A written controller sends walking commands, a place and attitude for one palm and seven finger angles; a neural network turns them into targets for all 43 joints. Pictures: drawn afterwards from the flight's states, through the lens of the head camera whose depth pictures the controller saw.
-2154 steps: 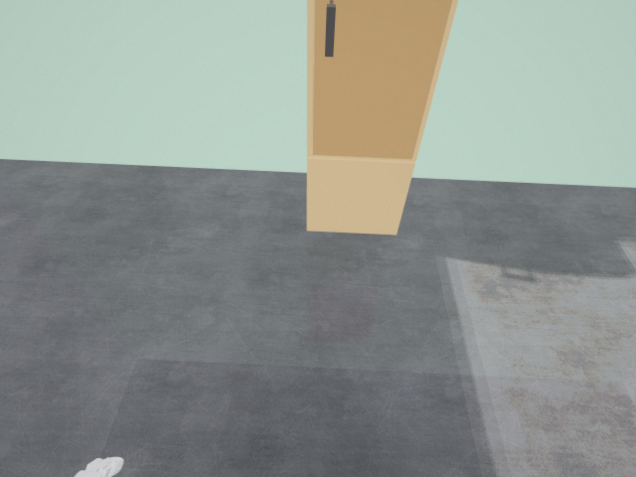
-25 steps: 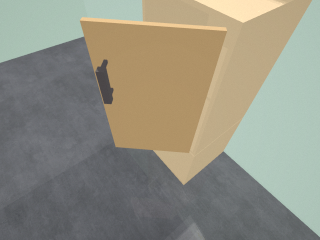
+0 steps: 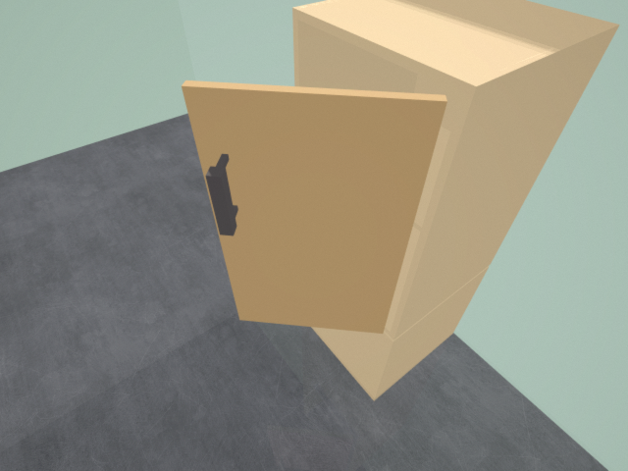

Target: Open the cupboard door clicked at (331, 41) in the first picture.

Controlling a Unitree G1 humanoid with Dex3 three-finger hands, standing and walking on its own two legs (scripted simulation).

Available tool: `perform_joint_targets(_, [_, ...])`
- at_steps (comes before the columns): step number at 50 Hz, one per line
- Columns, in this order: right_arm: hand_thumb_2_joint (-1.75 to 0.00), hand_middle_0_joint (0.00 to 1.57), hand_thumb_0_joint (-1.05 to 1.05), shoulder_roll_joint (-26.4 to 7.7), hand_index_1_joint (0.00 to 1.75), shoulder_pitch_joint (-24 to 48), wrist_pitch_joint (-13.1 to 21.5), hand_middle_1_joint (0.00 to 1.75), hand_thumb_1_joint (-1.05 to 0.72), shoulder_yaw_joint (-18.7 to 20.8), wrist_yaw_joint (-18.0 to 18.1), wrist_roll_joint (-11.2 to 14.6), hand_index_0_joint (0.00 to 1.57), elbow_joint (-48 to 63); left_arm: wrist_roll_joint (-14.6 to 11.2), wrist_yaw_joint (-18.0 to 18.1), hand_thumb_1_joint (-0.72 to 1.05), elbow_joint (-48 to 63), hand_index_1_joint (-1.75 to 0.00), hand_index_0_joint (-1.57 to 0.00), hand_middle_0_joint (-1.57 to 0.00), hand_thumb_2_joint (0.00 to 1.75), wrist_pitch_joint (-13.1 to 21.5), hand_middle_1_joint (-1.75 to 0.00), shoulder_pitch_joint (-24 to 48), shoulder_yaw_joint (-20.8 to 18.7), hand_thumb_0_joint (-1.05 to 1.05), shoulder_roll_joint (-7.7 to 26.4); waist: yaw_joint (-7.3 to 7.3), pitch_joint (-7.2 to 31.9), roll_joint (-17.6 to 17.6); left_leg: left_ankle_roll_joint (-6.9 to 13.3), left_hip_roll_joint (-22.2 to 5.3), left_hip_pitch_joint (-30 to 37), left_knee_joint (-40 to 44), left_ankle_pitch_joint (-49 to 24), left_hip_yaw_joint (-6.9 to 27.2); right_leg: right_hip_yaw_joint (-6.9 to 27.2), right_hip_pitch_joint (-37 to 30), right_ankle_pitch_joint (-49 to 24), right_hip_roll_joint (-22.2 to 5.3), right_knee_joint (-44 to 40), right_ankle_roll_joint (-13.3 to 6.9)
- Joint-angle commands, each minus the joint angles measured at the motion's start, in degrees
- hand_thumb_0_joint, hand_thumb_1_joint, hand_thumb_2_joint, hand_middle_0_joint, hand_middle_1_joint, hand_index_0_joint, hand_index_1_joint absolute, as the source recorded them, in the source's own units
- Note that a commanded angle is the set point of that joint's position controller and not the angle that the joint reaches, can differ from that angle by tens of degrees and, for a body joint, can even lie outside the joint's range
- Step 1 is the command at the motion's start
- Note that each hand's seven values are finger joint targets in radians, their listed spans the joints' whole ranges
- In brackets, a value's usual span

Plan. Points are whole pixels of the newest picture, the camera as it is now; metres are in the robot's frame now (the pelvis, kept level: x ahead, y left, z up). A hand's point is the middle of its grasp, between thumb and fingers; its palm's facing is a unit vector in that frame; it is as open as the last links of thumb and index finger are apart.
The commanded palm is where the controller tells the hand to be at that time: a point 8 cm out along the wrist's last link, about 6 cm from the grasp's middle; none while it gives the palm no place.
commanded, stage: come to a stop and stand still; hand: left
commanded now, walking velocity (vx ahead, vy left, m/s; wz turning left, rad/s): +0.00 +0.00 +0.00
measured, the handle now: (225, 194) +0.49 +0.18 +0.08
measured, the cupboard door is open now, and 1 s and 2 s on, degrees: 47 47 47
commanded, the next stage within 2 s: look again from close up in 0.56 s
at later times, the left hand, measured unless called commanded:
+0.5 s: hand out of the picture -0.02 +0.18 -0.17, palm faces +0.03 -0.98 -0.20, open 7.4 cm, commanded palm none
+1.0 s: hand out of the picture -0.04 +0.17 -0.18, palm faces +0.04 -0.99 -0.15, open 7.4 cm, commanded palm none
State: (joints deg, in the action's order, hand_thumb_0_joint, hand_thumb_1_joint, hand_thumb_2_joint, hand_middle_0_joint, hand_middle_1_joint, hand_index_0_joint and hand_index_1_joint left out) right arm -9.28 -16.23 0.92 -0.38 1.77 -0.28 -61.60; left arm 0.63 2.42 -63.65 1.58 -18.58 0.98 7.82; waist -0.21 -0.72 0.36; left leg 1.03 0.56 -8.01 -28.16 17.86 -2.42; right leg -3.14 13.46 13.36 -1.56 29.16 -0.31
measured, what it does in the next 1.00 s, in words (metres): stands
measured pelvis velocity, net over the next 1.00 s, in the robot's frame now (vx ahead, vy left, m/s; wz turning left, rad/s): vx -0.02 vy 0.01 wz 0.00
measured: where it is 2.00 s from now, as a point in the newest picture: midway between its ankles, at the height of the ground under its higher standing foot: outside the picture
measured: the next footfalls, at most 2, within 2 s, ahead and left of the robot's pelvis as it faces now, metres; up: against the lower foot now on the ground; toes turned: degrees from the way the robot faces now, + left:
none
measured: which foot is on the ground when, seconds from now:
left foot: down 0.00-1.00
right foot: down 0.00-1.00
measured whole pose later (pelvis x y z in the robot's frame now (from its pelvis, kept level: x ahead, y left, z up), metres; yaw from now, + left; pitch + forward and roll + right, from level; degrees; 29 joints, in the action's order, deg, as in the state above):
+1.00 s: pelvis -0.02 +0.01 +0.00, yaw +0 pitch -3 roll +0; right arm -6.2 -17.5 0.9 -0.7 1.4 -0.1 -65.3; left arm 0.8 2.5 -63.6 1.1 -19.6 0.7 7.3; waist -0.6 -1.3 -1.7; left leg 2.1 1.6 -8.1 -24.3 13.9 -3.1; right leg -2.5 13.1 8.6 -2.3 24.2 0.7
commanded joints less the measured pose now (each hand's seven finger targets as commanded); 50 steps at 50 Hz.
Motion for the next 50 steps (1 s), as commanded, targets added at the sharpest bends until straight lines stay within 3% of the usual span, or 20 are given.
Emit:
perform_joint_targets(1, [-0.90, 0.20, 0.00, -4.88, 0.30, -2.36, 1.35, 0.30, -0.90, 0.94, -0.10, -0.24, 0.20, 1.99, 0.03, 0.16, 0.90, 3.02, -0.30, -0.20, -0.20, 0.90, 0.67, -0.30, -1.90, -1.27, 0.00, 7.03, 0.37, -3.52, -0.87, 0.44, -5.28, -5.89, 7.40, -8.67, 5.25, 6.85, -2.82, -7.94, -5.16, -6.61, -2.28])
perform_joint_targets(5, [-0.90, 0.20, 0.00, -5.78, 0.30, -1.78, 1.34, 0.30, -0.90, 0.98, -0.22, -0.34, 0.20, 1.84, -0.01, 0.01, 0.90, 3.59, -0.30, -0.20, -0.20, 0.90, 0.44, -0.30, -1.13, -1.46, 0.00, 7.51, 0.26, -3.62, 0.53, 0.42, -5.34, -6.37, 8.86, -6.52, 5.69, 7.02, -2.96, -4.68, -5.00, -7.48, -2.24])
perform_joint_targets(19, [-0.90, 0.20, 0.00, -6.11, 0.30, -2.33, 1.07, 0.30, -0.90, 0.77, -0.54, -0.33, 0.20, 0.28, 0.01, -0.26, 0.90, 4.01, -0.30, -0.20, -0.20, 0.90, -0.11, -0.30, -0.90, -1.35, 0.00, 7.55, -0.21, -4.48, -0.03, 0.44, -5.56, -9.02, 12.06, -0.55, 6.74, 6.41, -3.51, -0.52, -4.97, -9.02, -1.59])
perform_joint_targets(26, [-0.90, 0.20, 0.00, -5.01, 0.30, -3.72, 1.05, 0.30, -0.90, 0.72, -0.50, -0.17, 0.20, -0.77, 0.06, -0.14, 0.90, 3.24, -0.30, -0.20, -0.20, 0.90, -0.01, -0.30, -2.05, -1.20, 0.00, 6.75, -0.16, -3.68, -1.27, 0.60, -5.79, -8.34, 12.17, -1.79, 6.57, 5.91, -4.12, -2.26, -4.93, -8.85, -1.48])
perform_joint_targets(29, [-0.90, 0.20, 0.00, -4.94, 0.30, -3.56, 0.98, 0.30, -0.90, 0.68, -0.46, -0.17, 0.20, -1.35, 0.03, -0.09, 0.90, 2.75, -0.30, -0.20, -0.20, 0.90, -0.01, -0.30, -2.50, -1.09, 0.00, 6.27, -0.18, -4.58, 0.40, 0.42, -5.63, -8.61, 12.27, -0.75, 6.46, 6.07, -3.27, -1.57, -5.00, -9.06, -1.41])
perform_joint_targets(34, [-0.90, 0.20, 0.00, -4.08, 0.30, -4.40, 0.92, 0.30, -0.90, 0.68, -0.39, -0.07, 0.20, -1.91, 0.05, -0.01, 0.90, 2.12, -0.30, -0.20, -0.20, 0.90, 0.16, -0.30, -3.43, -1.02, 0.00, 5.73, 0.07, -4.14, -1.21, 0.40, -5.36, -7.71, 11.38, -2.05, 5.85, 6.42, -3.06, -1.58, -5.16, -9.49, -1.47])
perform_joint_targets(40, [-0.90, 0.20, 0.00, -3.32, 0.30, -4.40, 0.98, 0.30, -0.90, 0.67, -0.26, -0.02, 0.20, -2.24, 0.10, 0.10, 0.90, 1.67, -0.30, -0.20, -0.20, 0.90, 0.13, -0.30, -4.37, -0.94, 0.00, 4.72, -0.13, -5.03, 0.31, 0.49, -5.54, -8.03, 11.85, -1.85, 6.21, 6.19, -2.74, -2.55, -4.96, -9.28, -1.40])
perform_joint_targets(50, [-0.90, 0.20, 0.00, -2.55, 0.30, -4.92, 0.95, 0.30, -0.90, 0.79, -0.16, -0.06, 0.20, -2.30, 0.18, 0.20, 0.90, 1.69, -0.30, -0.20, -0.20, 0.90, 0.12, -0.30, -5.24, -1.04, 0.00, 3.78, -0.10, -4.76, -0.58, 0.58, -5.55, -7.51, 11.81, -2.19, 6.14, 6.12, -2.49, -3.37, -4.77, -9.02, -1.30])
